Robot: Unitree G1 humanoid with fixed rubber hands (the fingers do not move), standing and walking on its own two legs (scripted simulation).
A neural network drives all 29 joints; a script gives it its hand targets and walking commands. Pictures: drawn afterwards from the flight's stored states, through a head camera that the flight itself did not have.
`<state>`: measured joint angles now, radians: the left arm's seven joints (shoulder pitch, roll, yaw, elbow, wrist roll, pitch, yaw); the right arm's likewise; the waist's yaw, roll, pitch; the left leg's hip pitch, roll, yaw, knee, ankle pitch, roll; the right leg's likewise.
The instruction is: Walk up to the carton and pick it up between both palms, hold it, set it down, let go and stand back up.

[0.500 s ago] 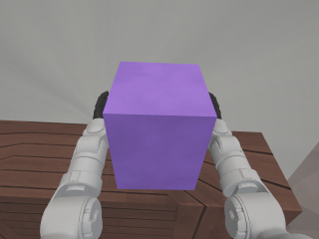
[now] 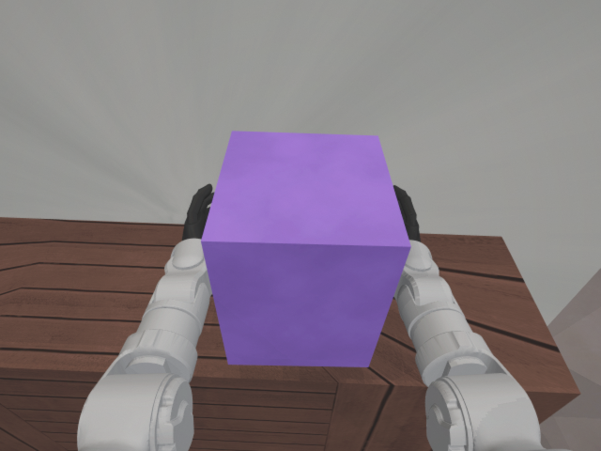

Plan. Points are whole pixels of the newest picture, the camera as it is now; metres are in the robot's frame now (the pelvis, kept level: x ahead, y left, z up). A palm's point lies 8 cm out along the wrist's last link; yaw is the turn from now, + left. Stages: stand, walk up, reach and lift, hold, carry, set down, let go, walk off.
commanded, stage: set down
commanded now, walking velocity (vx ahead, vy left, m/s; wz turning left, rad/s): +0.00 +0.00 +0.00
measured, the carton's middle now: (301, 252) +0.38 -0.01 +0.10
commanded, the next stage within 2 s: none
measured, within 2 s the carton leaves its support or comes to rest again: neither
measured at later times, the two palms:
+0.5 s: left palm (204, 250) +0.40 +0.13 +0.08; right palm (402, 247) +0.39 -0.16 +0.09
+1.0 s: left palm (212, 257) +0.42 +0.12 +0.05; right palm (398, 255) +0.41 -0.17 +0.05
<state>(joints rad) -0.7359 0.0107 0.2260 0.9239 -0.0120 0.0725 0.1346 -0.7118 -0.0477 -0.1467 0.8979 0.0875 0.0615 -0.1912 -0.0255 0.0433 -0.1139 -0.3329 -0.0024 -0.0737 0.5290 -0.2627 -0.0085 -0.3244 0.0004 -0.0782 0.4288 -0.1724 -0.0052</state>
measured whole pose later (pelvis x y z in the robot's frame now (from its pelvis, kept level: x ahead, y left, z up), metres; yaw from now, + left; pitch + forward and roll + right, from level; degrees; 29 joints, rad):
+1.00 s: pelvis +0.03 +0.00 +0.00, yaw +0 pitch +8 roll -2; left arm -0.72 -0.02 0.22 1.13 -0.01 -0.19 0.15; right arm -0.65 -0.05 -0.18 0.97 -0.01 -0.10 -0.15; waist -0.03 0.05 -0.11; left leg -0.38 0.00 -0.07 0.53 -0.29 -0.01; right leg -0.37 0.00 -0.08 0.43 -0.20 -0.01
